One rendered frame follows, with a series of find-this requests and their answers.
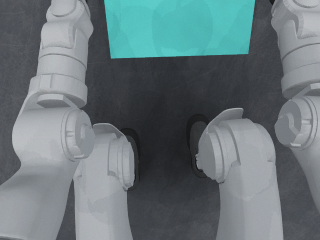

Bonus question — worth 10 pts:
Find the right robot thigh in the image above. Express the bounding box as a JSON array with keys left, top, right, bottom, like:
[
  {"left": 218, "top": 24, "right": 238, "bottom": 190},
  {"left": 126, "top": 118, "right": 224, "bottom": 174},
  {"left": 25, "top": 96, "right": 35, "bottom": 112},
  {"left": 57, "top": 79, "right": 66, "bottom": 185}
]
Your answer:
[{"left": 202, "top": 118, "right": 284, "bottom": 240}]

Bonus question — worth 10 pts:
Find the robot left upper arm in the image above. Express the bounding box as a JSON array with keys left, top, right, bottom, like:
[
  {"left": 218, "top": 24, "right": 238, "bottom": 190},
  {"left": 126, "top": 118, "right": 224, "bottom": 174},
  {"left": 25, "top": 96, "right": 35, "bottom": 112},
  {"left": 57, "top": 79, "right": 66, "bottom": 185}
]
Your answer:
[{"left": 0, "top": 106, "right": 95, "bottom": 240}]

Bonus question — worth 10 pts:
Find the robot right upper arm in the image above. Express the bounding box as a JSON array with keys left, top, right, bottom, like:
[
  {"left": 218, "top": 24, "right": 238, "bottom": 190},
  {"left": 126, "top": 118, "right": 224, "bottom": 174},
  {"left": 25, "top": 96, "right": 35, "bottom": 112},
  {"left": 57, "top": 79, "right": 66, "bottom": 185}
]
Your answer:
[{"left": 274, "top": 95, "right": 320, "bottom": 214}]

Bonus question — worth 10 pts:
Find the left robot forearm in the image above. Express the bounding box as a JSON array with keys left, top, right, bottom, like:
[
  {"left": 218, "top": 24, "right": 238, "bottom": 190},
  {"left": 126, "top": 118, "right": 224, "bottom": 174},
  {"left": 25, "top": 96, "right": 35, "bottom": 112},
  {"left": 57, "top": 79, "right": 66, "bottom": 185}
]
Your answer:
[{"left": 12, "top": 0, "right": 94, "bottom": 153}]

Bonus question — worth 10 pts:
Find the carton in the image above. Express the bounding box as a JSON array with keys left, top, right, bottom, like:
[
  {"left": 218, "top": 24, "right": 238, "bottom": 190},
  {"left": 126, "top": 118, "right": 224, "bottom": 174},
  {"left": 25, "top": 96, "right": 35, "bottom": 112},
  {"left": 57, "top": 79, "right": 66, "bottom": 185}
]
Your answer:
[{"left": 104, "top": 0, "right": 255, "bottom": 59}]

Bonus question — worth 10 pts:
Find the robot left foot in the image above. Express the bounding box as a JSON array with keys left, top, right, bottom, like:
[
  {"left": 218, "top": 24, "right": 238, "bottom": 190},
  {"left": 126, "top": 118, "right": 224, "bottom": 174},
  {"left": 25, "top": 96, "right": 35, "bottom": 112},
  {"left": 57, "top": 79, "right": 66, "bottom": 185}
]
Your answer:
[{"left": 120, "top": 128, "right": 141, "bottom": 191}]

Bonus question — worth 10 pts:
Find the right robot forearm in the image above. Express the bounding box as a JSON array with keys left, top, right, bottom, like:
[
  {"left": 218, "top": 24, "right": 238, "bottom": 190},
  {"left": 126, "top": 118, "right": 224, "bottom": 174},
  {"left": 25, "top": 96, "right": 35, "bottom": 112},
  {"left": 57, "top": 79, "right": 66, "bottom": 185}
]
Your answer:
[{"left": 271, "top": 0, "right": 320, "bottom": 100}]

